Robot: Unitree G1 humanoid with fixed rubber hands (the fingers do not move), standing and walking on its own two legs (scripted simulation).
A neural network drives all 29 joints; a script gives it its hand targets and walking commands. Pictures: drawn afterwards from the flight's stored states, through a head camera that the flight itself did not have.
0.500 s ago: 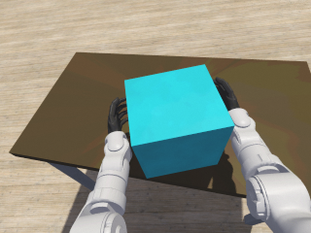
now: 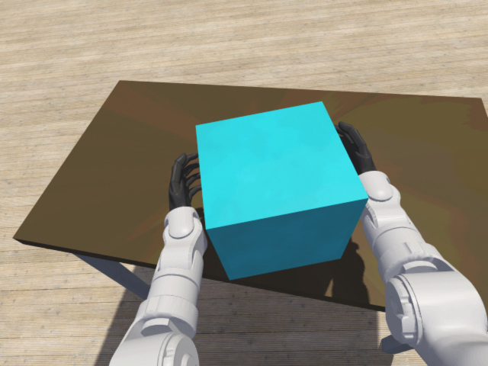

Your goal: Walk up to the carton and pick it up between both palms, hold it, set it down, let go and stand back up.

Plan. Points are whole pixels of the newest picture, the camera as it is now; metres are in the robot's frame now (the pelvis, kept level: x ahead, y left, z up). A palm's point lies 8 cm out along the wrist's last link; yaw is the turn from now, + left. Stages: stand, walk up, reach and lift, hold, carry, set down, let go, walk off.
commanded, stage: reach and lift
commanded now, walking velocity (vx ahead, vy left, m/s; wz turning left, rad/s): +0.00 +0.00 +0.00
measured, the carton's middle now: (272, 196) +0.41 +0.02 +0.02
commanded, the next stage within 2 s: none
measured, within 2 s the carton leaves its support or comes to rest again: leaves its support in 0.68 s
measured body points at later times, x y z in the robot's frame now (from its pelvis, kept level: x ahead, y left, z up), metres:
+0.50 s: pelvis +0.00 +0.00 +0.00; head +0.09 -0.03 +0.44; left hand +0.39 +0.18 +0.04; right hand +0.48 -0.11 +0.04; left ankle -0.01 +0.16 -0.74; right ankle -0.01 -0.08 -0.74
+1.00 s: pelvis -0.02 +0.01 +0.00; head +0.03 -0.03 +0.45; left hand +0.36 +0.18 +0.07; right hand +0.45 -0.11 +0.08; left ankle -0.01 +0.16 -0.74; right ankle -0.01 -0.08 -0.74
